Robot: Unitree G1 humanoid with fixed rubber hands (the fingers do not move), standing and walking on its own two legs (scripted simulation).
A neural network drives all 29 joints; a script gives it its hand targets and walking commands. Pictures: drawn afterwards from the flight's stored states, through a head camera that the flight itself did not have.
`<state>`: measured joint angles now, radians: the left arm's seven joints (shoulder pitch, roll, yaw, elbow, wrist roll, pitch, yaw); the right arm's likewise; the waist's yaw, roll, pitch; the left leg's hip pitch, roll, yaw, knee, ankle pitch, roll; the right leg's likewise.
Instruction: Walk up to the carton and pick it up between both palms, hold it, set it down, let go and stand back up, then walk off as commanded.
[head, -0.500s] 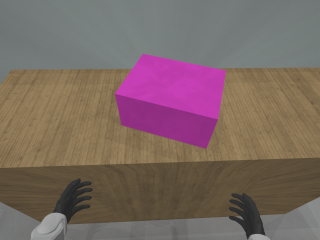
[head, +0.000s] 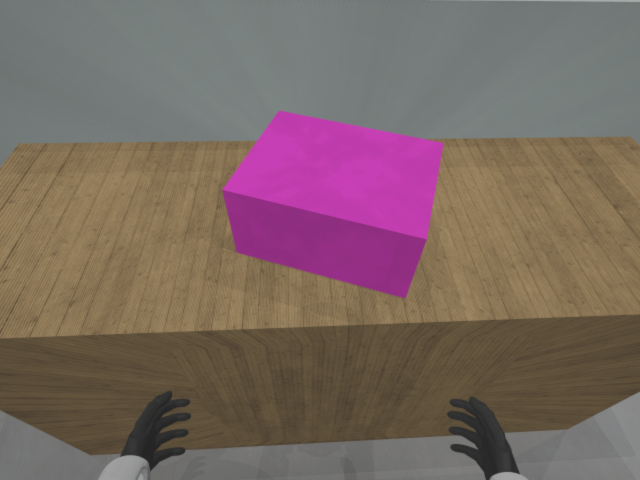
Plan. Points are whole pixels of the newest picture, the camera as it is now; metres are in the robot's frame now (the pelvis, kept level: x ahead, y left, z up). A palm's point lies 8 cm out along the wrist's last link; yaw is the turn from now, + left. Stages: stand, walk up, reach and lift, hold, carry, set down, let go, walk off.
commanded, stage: set down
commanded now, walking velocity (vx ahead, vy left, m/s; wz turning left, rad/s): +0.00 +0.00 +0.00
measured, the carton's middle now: (338, 198) +0.53 -0.03 +0.02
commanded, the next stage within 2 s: let go in 0.28 s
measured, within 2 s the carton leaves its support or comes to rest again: neither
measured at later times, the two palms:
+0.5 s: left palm (148, 461) +0.16 +0.22 -0.08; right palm (500, 468) +0.15 -0.22 -0.08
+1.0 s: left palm out of the picture +0.12 +0.28 -0.09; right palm out of the picture +0.13 -0.27 -0.08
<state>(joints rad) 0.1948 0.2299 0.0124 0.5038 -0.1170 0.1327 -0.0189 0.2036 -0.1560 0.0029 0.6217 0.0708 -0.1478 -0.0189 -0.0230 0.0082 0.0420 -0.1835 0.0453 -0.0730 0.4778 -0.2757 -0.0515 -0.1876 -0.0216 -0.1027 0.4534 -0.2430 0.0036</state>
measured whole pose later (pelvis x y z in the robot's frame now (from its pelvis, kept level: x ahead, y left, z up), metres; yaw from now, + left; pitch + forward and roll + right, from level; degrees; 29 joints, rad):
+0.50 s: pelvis +0.00 +0.00 +0.00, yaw +0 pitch -2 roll -1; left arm 0.21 0.20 0.01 0.51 -0.08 0.13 0.00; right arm 0.20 -0.17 0.00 0.67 0.04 -0.18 0.00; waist -0.02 0.01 0.05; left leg -0.15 0.05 -0.07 0.47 -0.28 -0.05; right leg -0.16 -0.02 -0.10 0.45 -0.25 0.00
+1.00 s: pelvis +0.00 +0.00 +0.00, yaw +0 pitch -2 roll -1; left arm 0.24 0.33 0.02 0.69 -0.04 0.02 0.00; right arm 0.23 -0.31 0.00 0.67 0.02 -0.04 0.00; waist -0.02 0.01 0.05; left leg -0.15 0.05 -0.07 0.46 -0.27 -0.05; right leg -0.16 -0.02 -0.10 0.45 -0.25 0.00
